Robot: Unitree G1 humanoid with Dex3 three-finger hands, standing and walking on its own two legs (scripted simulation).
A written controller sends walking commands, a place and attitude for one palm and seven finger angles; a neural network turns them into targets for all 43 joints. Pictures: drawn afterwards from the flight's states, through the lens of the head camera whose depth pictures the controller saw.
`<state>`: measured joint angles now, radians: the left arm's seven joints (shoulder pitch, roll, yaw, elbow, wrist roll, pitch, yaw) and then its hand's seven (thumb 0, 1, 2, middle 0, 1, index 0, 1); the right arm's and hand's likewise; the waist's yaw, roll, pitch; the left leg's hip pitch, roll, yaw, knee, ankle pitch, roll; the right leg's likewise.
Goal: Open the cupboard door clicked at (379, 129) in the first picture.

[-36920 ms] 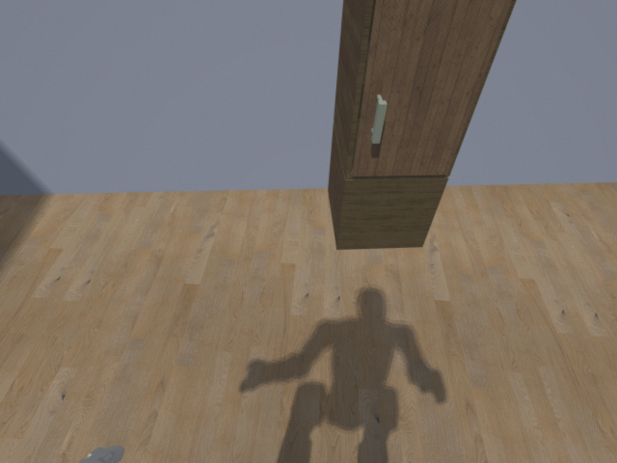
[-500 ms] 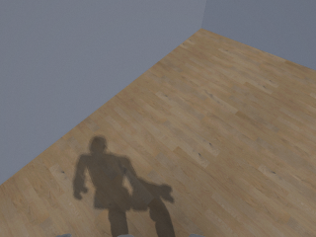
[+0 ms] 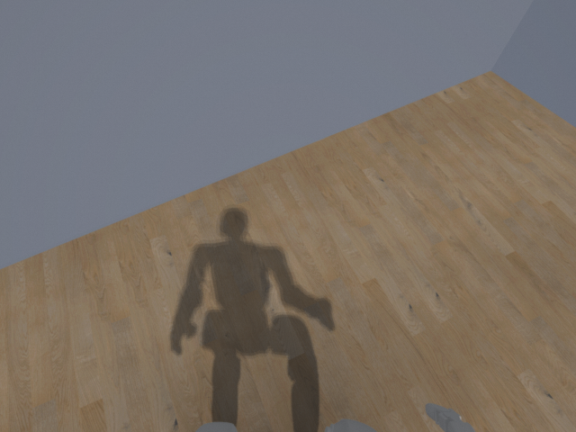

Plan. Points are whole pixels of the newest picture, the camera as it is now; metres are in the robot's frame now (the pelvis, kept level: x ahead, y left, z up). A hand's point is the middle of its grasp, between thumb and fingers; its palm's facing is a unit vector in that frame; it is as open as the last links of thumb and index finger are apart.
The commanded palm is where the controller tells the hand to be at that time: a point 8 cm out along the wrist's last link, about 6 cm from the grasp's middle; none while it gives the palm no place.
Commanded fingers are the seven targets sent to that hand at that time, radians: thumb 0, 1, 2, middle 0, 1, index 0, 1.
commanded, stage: turn to face it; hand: left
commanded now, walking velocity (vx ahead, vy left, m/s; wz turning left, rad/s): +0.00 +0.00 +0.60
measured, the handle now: out of the picture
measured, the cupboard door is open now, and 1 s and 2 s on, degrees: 49 49 49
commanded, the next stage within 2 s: none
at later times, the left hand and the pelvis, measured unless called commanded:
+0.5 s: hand out of the picture +0.04 +0.16 -0.14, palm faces +0.27 -0.93 -0.26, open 7.4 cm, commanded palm none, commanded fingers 0.00 0.90 0.90 -0.20 -0.30 -0.20 -0.30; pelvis +0.01 -0.05 +0.01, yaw +17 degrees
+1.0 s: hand out of the picture +0.00 +0.17 -0.14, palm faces +0.55 -0.78 -0.30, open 7.4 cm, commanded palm none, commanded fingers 0.00 0.90 0.90 -0.20 -0.30 -0.20 -0.30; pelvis +0.03 -0.07 +0.00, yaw +34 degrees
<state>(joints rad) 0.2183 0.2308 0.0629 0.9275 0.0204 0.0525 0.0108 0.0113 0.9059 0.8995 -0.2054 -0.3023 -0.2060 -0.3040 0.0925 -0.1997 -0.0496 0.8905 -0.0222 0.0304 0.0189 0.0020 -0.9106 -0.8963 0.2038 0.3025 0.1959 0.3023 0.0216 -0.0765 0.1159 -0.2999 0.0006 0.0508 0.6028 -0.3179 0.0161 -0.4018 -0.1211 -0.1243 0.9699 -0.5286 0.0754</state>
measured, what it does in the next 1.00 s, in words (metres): steps on the spot, turning left: right foot, then left foot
